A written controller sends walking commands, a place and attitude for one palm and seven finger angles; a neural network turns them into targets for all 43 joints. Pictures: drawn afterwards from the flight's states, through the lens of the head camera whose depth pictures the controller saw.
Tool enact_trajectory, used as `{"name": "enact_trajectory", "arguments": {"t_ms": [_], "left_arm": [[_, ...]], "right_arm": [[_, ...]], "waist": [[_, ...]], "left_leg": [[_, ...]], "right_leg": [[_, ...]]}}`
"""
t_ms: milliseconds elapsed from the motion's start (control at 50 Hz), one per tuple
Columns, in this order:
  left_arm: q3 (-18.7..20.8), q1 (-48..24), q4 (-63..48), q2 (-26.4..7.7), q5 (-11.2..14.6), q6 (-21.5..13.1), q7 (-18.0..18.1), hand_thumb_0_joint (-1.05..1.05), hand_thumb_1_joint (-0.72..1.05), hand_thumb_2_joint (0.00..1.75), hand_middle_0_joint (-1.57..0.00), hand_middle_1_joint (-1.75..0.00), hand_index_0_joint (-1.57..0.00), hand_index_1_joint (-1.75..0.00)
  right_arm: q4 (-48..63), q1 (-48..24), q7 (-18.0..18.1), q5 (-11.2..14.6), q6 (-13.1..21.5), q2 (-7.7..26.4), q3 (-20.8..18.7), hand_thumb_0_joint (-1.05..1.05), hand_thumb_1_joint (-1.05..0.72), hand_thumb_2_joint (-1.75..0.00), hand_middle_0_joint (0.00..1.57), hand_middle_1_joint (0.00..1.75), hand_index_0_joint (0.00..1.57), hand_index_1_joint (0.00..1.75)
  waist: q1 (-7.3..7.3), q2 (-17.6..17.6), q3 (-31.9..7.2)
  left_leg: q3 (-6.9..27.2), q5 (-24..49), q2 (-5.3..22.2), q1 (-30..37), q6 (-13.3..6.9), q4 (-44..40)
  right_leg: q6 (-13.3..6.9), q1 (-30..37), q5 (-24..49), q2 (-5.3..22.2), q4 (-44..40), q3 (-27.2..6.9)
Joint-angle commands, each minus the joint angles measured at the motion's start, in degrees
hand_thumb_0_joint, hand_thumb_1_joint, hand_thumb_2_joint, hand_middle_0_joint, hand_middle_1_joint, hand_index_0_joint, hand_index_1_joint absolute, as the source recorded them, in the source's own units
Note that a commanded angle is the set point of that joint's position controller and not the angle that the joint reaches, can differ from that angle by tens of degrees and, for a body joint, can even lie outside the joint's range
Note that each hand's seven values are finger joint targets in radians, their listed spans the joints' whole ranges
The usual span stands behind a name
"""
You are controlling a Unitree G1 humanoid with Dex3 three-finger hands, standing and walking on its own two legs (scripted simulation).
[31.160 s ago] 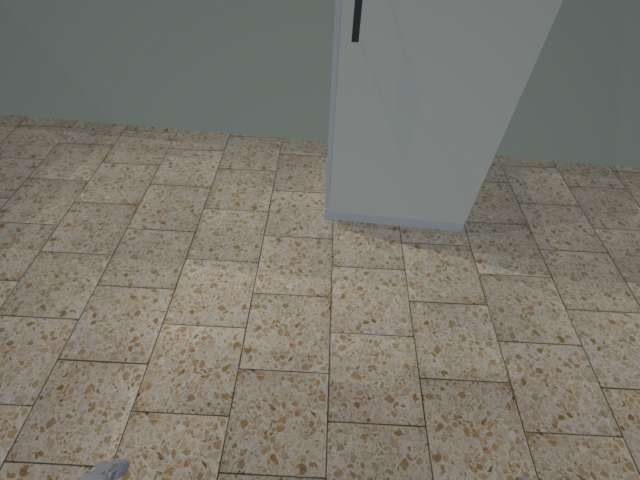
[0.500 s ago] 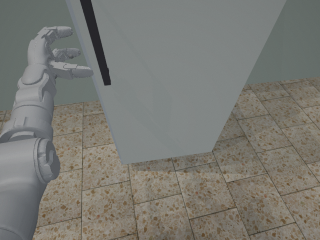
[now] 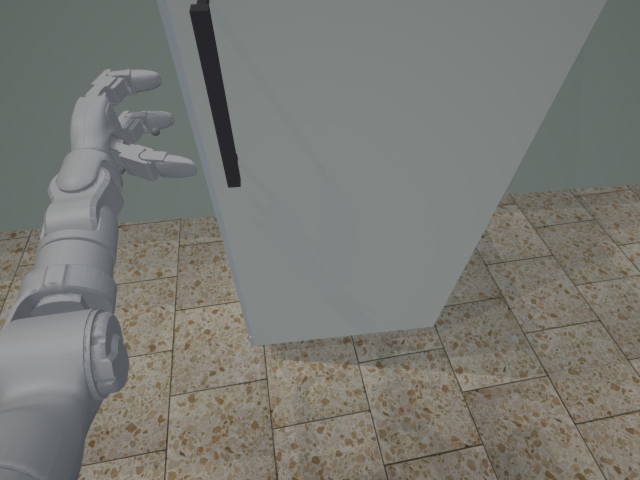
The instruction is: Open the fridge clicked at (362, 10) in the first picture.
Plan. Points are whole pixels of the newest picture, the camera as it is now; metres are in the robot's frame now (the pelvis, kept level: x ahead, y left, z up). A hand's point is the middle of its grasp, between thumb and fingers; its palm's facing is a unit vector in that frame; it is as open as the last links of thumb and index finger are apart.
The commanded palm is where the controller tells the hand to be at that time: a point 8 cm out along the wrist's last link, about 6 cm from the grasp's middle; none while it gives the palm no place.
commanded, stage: move the hooked fingers beside the handle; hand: left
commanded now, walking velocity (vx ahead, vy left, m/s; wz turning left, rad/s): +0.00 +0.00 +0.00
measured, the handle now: (220, 102) +0.56 +0.13 +0.18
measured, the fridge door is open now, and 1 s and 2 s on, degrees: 0 0 0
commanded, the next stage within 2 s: none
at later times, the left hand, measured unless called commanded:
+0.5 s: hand (181, 126) +0.51 +0.17 +0.18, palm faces +0.10 -0.99 +0.01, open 14.0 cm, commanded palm +0.48 +0.23 +0.19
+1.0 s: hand (169, 135) +0.48 +0.18 +0.19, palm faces +0.10 -0.99 +0.02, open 14.0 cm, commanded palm +0.46 +0.23 +0.19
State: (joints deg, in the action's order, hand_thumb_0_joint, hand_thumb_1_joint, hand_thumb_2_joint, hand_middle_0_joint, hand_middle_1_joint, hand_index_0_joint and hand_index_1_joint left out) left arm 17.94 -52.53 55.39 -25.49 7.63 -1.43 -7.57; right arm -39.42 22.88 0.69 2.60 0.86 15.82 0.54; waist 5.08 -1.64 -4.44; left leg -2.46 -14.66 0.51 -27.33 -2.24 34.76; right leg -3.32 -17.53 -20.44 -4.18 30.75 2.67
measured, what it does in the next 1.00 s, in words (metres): stands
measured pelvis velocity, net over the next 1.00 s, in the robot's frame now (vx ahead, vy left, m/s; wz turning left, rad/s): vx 0.00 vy -0.01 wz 0.00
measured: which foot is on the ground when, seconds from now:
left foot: down 0.00-1.00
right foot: down 0.00-1.00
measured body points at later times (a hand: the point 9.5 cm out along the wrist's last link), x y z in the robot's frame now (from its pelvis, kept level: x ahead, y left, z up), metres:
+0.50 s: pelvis -0.01 +0.00 +0.00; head +0.04 -0.01 +0.44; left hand +0.49 +0.22 +0.19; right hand -0.04 -0.27 -0.12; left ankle +0.03 +0.09 -0.73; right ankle -0.06 -0.08 -0.73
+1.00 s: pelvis +0.00 -0.01 +0.00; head +0.03 -0.01 +0.45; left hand +0.47 +0.23 +0.19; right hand +0.05 -0.27 -0.12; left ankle +0.03 +0.09 -0.73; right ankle -0.06 -0.08 -0.73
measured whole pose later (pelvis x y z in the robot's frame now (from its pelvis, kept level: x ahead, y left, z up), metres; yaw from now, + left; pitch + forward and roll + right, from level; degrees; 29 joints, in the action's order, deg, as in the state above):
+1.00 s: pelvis +0.00 -0.01 +0.00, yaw +0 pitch +8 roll -1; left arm 18.2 -54.3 59.1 -25.0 7.8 -2.7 -6.9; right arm -38.1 21.4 0.6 2.4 0.7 16.3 0.8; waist 5.4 -1.9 -4.5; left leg -2.0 -14.6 0.6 -28.7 -1.8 35.3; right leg -3.8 -19.1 -20.9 -4.3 31.9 3.0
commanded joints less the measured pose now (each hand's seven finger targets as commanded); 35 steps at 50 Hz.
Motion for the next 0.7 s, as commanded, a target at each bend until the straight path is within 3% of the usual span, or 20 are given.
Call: {"name": "enact_trajectory", "arguments": {"t_ms": [0, 20, 60, 80, 120, 140, 160, 220, 240, 300, 320, 340, 400, 420, 480, 520, 560, 600, 640, 680], "left_arm": [[-2.1, -32.6, -2.1, -8.1, 1.4, 1.4, -0.3, 0.00, -0.50, 0.30, -0.30, -1.20, -0.30, -1.20], [-0.3, -34.5, -2.0, -10.5, 1.2, 0.7, 0.5, 0.00, -0.50, 0.30, -0.30, -1.20, -0.30, -1.20], [0.5, -39.0, -3.6, -12.2, 0.4, -1.5, 1.9, 0.00, -0.50, 0.30, -0.30, -1.20, -0.30, -1.20], [-1.4, -41.6, -5.6, -10.3, 0.0, -3.1, 2.5, 0.00, -0.50, 0.30, -0.30, -1.20, -0.30, -1.20], [-1.0, -45.1, -7.6, -11.3, -0.6, -6.9, 3.8, 0.00, -0.50, 0.30, -0.30, -1.20, -0.30, -1.20], [1.5, -45.6, -8.2, -14.4, -1.0, -8.4, 4.3, 0.00, -0.50, 0.30, -0.30, -1.20, -0.30, -1.20], [1.7, -45.5, -7.2, -14.8, -1.2, -9.2, 4.5, 0.00, -0.50, 0.30, -0.30, -1.20, -0.30, -1.20], [3.5, -43.1, -0.5, -17.6, -2.0, -9.1, 4.2, 0.00, -0.50, 0.30, -0.30, -1.20, -0.30, -1.20], [1.0, -42.2, 1.7, -15.0, -2.5, -8.1, 3.7, 0.00, -0.50, 0.30, -0.30, -1.20, -0.30, -1.20], [1.5, -39.3, 6.4, -16.1, -3.5, -5.6, 3.0, 0.00, -0.50, 0.30, -0.30, -1.20, -0.30, -1.20], [2.0, -39.0, 6.7, -16.4, -3.1, -5.6, 2.8, 0.00, -0.50, 0.30, -0.30, -1.20, -0.30, -1.20], [4.1, -38.0, 5.6, -18.5, -2.8, -5.8, 2.5, 0.00, -0.50, 0.30, -0.30, -1.20, -0.30, -1.20], [1.7, -39.6, 0.4, -15.3, -1.8, -7.6, 1.5, 0.00, -0.50, 0.30, -0.30, -1.20, -0.30, -1.20], [1.5, -39.6, -0.1, -14.4, -1.5, -8.4, 1.6, 0.00, -0.50, 0.30, -0.30, -1.20, -0.30, -1.20], [5.6, -39.6, -1.7, -19.8, -1.5, -9.5, 1.8, 0.00, -0.50, 0.30, -0.30, -1.20, -0.30, -1.20], [4.7, -39.6, -2.5, -18.6, -1.5, -9.4, 1.8, 0.00, -0.50, 0.30, -0.30, -1.20, -0.30, -1.20], [4.7, -38.8, -3.8, -18.6, -2.2, -9.1, 1.9, 0.00, -0.50, 0.30, -0.30, -1.20, -0.30, -1.20], [7.0, -35.7, -3.1, -21.5, -2.7, -8.5, 2.1, 0.00, -0.50, 0.30, -0.30, -1.20, -0.30, -1.20], [6.4, -35.2, -5.0, -20.7, -2.3, -8.2, 1.7, 0.00, -0.50, 0.30, -0.30, -1.20, -0.30, -1.20], [6.6, -31.4, -4.3, -20.2, -2.1, -7.3, 1.3, 0.00, -0.50, 0.30, -0.30, -1.20, -0.30, -1.20]], "right_arm": [[3.6, 3.9, 1.5, 0.2, 1.9, 9.6, -2.6, 0.00, -0.90, -0.90, 0.20, 0.30, 0.20, 0.30], [3.3, 4.5, 1.7, 0.0, 1.9, 9.8, -2.6, 0.00, -0.90, -0.90, 0.20, 0.30, 0.20, 0.30], [3.6, 4.0, 1.6, -0.4, 2.4, 9.7, -2.4, 0.00, -0.90, -0.90, 0.20, 0.30, 0.20, 0.30], [3.9, 3.7, 1.4, -0.5, 2.7, 9.4, -2.3, 0.00, -0.90, -0.90, 0.20, 0.30, 0.20, 0.30], [3.4, 4.4, 1.1, -0.9, 3.5, 9.3, -2.3, 0.00, -0.90, -0.90, 0.20, 0.30, 0.20, 0.30], [3.2, 4.5, 0.9, -1.1, 3.7, 9.6, -2.4, 0.00, -0.90, -0.90, 0.20, 0.30, 0.20, 0.30], [3.3, 4.4, 0.8, -1.2, 3.7, 9.6, -2.2, 0.00, -0.90, -0.90, 0.20, 0.30, 0.20, 0.30], [3.0, 5.4, 0.8, -1.1, 3.5, 10.1, -2.1, 0.00, -0.90, -0.90, 0.20, 0.30, 0.20, 0.30], [3.3, 4.6, 0.7, -0.9, 3.4, 9.8, -1.8, 0.00, -0.90, -0.90, 0.20, 0.30, 0.20, 0.30], [3.7, 6.0, 0.6, -0.9, 2.5, 10.2, -1.9, 0.00, -0.90, -0.90, 0.20, 0.30, 0.20, 0.30], [4.0, 6.7, 0.7, -1.0, 2.3, 10.3, -2.0, 0.00, -0.90, -0.90, 0.20, 0.30, 0.20, 0.30], [4.4, 6.7, 0.7, -1.2, 2.2, 10.4, -2.1, 0.00, -0.90, -0.90, 0.20, 0.30, 0.20, 0.30], [5.1, 7.0, 0.7, -1.1, 2.1, 10.0, -2.4, 0.00, -0.90, -0.90, 0.20, 0.30, 0.20, 0.30], [5.0, 7.7, 0.7, -1.2, 2.2, 9.9, -2.5, 0.00, -0.90, -0.90, 0.20, 0.30, 0.20, 0.30], [3.9, 8.4, 0.7, -1.2, 1.9, 10.5, -2.8, 0.00, -0.90, -0.90, 0.20, 0.30, 0.20, 0.30], [3.9, 8.5, 0.7, -1.1, 1.8, 10.3, -3.0, 0.00, -0.90, -0.90, 0.20, 0.30, 0.20, 0.30], [3.6, 8.4, 0.5, -1.1, 1.9, 10.0, -3.0, 0.00, -0.90, -0.90, 0.20, 0.30, 0.20, 0.30], [3.6, 8.6, 0.5, -1.1, 1.5, 10.4, -3.0, 0.00, -0.90, -0.90, 0.20, 0.30, 0.20, 0.30], [4.1, 8.0, 0.5, -1.1, 1.4, 10.1, -3.0, 0.00, -0.90, -0.90, 0.20, 0.30, 0.20, 0.30], [4.8, 7.6, 0.5, -0.9, 1.2, 10.1, -3.0, 0.00, -0.90, -0.90, 0.20, 0.30, 0.20, 0.30]], "waist": [[3.63, 2.5, -9.2], [3.64, 2.8, -9.4], [3.65, 0.8, -13.5], [4.03, -1.8, -15.6], [4.45, -3.3, -19.4], [3.72, -4.2, -22.8], [3.61, -3.4, -24.0], [3.48, -0.3, -22.4], [3.74, -1.5, -20.3], [3.26, -1.6, -17.3], [3.52, 0.0, -17.6], [2.47, -0.2, -19.1], [3.04, -2.1, -20.6], [3.42, -0.8, -20.0], [2.78, -0.9, -21.2], [3.03, -1.2, -21.4], [2.22, -5.0, -22.2], [1.56, -3.9, -21.9], [1.22, -4.9, -22.7], [0.78, -2.7, -21.1]], "left_leg": [[4.7, 11.6, 0.2, 17.8, -1.7, -1.6], [4.6, 11.3, 0.1, 17.2, -1.8, -1.4], [5.4, 11.5, 0.0, 18.3, -1.5, -1.1], [5.7, 11.6, -0.1, 19.9, -1.2, -0.8], [6.2, 13.5, 0.1, 22.5, -1.2, 0.6], [6.8, 14.6, 0.2, 23.7, -1.0, 0.9], [6.9, 15.1, 0.1, 23.6, -0.9, 1.0], [6.2, 13.1, -0.1, 19.1, -1.3, 1.0], [5.8, 12.2, -0.3, 18.0, -1.3, 0.6], [5.3, 11.5, -0.2, 15.1, -1.2, 0.4], [5.1, 12.3, -0.2, 14.7, -1.5, 0.5], [5.0, 12.8, -0.3, 14.5, -1.5, 0.4], [4.8, 14.0, -0.2, 16.7, -1.3, 0.5], [4.8, 14.5, -0.1, 16.9, -1.5, 0.9], [4.7, 13.7, 0.1, 16.3, -1.6, 0.3], [4.2, 14.0, -0.2, 16.7, -1.9, 0.5], [4.5, 15.2, -0.2, 18.4, -1.6, 0.5], [4.5, 16.0, 0.1, 18.3, -1.6, 0.5], [3.9, 17.3, -0.2, 18.2, -1.7, 0.6], [3.6, 17.4, -0.2, 17.3, -1.7, 0.3]], "right_leg": [[2.9, -10.3, 19.5, 1.5, -5.3, -2.2], [2.8, -9.9, 19.2, 1.8, -5.1, -2.2], [2.6, -9.8, 18.9, 2.1, -4.1, -2.8], [2.5, -10.8, 17.8, 2.0, -3.7, -2.7], [2.4, -11.4, 18.0, 1.9, -2.8, -2.7], [2.2, -10.7, 18.8, 1.7, -2.1, -2.9], [2.3, -9.6, 19.7, 1.7, -1.8, -3.1], [2.6, -8.0, 20.0, 1.9, -1.8, -3.3], [2.6, -8.9, 20.0, 1.9, -2.0, -3.4], [2.5, -9.4, 19.4, 1.9, -2.3, -3.2], [2.6, -8.3, 20.6, 1.9, -2.2, -3.1], [2.6, -6.8, 21.9, 1.8, -2.2, -3.3], [2.5, -6.9, 22.6, 1.4, -2.2, -3.2], [2.5, -7.3, 22.5, 1.2, -2.2, -3.0], [2.7, -5.7, 22.9, 1.2, -2.5, -3.6], [2.9, -5.3, 23.5, 1.3, -2.8, -3.7], [2.7, -6.1, 23.6, 1.1, -2.5, -3.5], [2.5, -5.9, 23.9, 1.0, -2.4, -3.2], [2.7, -4.2, 27.0, 1.2, -2.3, -3.6], [2.7, -3.5, 27.7, 1.0, -2.3, -3.2]]}}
